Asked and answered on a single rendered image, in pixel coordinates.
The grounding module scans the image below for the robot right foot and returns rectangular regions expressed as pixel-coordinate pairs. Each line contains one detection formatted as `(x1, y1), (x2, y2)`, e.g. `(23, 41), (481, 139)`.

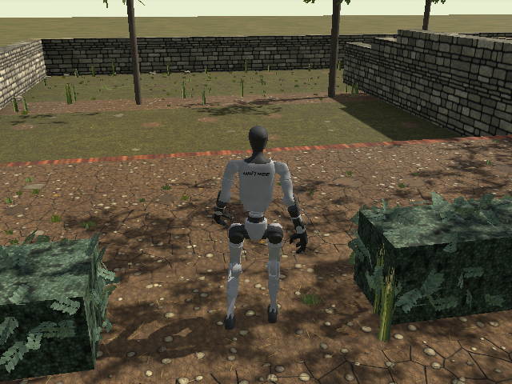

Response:
(267, 303), (278, 323)

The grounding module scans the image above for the left robot hand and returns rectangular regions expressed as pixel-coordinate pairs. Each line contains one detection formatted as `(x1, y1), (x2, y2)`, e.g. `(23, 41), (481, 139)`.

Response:
(214, 212), (232, 226)

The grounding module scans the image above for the robot right shin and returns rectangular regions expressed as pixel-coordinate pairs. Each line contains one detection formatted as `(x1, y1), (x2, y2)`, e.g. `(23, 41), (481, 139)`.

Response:
(268, 262), (280, 313)

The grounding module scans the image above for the right robot forearm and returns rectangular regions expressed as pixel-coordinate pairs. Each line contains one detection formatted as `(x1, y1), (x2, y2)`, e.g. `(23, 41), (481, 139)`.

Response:
(288, 194), (306, 234)

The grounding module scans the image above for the right robot hand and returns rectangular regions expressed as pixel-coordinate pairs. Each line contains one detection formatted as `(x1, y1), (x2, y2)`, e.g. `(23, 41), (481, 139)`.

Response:
(290, 231), (308, 254)

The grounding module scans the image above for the right robot upper arm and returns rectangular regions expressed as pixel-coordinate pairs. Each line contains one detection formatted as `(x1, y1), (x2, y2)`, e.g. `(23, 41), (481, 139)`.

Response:
(274, 161), (295, 207)

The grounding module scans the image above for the left robot forearm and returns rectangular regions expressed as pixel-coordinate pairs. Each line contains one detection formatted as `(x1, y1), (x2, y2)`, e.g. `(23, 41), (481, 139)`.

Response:
(214, 191), (227, 215)

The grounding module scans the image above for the left robot upper arm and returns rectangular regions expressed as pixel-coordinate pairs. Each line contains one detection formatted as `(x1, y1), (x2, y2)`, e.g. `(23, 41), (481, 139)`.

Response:
(219, 160), (241, 202)

